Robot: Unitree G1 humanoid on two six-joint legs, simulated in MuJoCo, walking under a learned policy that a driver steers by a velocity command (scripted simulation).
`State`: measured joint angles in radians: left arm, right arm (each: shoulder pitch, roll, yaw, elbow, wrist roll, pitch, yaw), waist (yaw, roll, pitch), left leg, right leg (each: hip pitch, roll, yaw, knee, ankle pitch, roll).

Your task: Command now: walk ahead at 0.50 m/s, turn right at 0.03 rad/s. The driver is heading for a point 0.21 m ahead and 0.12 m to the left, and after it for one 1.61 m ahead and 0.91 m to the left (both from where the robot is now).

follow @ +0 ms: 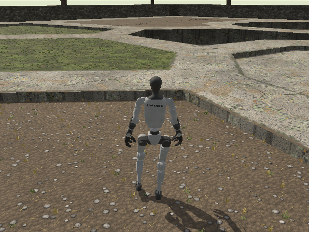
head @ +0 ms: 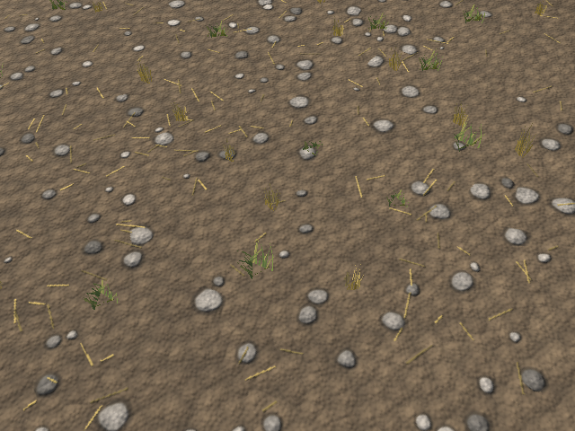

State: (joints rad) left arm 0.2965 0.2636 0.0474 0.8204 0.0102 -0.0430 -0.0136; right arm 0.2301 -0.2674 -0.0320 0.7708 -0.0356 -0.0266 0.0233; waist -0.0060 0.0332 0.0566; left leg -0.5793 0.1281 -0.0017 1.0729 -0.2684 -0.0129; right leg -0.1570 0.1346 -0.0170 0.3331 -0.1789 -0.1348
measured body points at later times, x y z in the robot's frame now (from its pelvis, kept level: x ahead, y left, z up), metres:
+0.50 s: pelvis +0.28 +0.07 -0.01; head +0.31 +0.08 +0.44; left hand +0.32 +0.34 -0.13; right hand +0.42 -0.19 -0.13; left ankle +0.30 +0.12 -0.74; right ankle +0.26 -0.08 -0.65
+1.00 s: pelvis +0.52 +0.08 -0.01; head +0.57 +0.08 +0.44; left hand +0.52 +0.38 -0.10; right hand +0.74 -0.13 -0.14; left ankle +0.41 +0.15 -0.65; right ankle +0.63 +0.03 -0.74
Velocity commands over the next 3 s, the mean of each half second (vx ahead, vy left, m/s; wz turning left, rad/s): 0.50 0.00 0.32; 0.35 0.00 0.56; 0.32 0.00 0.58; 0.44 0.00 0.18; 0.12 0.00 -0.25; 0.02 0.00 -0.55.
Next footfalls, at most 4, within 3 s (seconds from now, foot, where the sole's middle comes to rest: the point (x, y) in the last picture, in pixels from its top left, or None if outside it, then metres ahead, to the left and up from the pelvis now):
0.34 left None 0.34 0.12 -0.78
0.82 right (290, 347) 0.67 0.05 -0.78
1.28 left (215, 412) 0.51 0.22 -0.78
1.74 right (180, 284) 0.86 0.34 -0.78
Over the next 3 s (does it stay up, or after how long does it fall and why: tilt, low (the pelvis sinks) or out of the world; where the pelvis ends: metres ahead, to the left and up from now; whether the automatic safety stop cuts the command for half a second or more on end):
stays up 0.82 0.41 0.00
